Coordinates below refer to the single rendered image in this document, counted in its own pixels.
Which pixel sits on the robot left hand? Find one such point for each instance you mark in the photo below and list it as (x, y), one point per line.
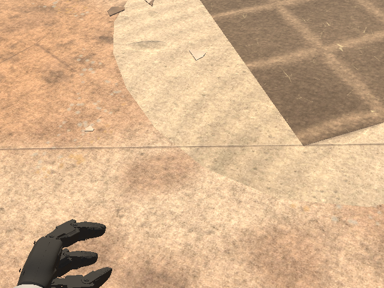
(48, 260)

